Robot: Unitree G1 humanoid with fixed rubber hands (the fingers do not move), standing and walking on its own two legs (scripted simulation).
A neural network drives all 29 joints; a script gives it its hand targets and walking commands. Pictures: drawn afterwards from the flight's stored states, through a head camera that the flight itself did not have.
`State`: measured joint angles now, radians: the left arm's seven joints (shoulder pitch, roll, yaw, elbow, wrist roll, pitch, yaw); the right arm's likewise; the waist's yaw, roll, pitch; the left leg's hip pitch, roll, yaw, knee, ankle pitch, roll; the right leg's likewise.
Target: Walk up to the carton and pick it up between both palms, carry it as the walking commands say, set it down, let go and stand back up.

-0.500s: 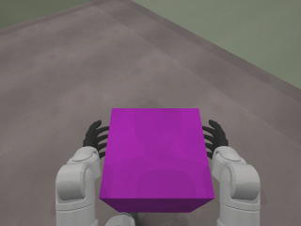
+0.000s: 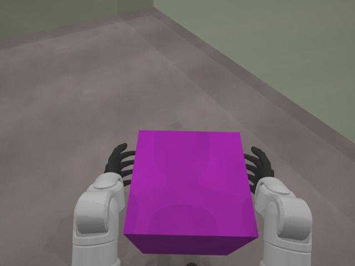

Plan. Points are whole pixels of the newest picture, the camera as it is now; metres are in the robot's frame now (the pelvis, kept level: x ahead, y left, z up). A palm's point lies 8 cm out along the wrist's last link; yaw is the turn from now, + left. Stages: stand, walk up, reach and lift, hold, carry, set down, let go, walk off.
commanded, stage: carry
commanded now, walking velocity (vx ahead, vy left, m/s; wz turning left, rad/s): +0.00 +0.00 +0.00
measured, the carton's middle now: (186, 198) +0.26 +0.00 +0.00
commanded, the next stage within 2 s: none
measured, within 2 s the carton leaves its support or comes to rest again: neither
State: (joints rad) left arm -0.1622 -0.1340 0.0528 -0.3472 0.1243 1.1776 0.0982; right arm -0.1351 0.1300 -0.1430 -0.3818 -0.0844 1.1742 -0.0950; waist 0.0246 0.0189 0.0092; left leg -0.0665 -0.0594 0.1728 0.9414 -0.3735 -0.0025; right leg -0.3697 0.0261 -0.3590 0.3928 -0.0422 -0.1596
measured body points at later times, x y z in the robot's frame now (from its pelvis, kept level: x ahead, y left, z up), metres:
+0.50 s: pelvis +0.27 +0.10 +0.02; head +0.31 +0.08 +0.47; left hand +0.57 +0.21 +0.09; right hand +0.53 -0.09 +0.08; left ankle +0.21 +0.18 -0.70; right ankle +0.21 +0.00 -0.72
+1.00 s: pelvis +0.37 +0.11 +0.02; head +0.37 +0.10 +0.47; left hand +0.66 +0.23 +0.09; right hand +0.63 -0.07 +0.09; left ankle +0.29 +0.19 -0.71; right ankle +0.29 +0.00 -0.71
